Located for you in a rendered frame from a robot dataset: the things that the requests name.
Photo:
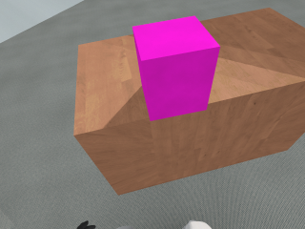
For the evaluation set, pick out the pedestal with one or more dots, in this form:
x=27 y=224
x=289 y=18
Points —
x=256 y=106

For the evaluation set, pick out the carton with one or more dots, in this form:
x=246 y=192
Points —
x=177 y=60

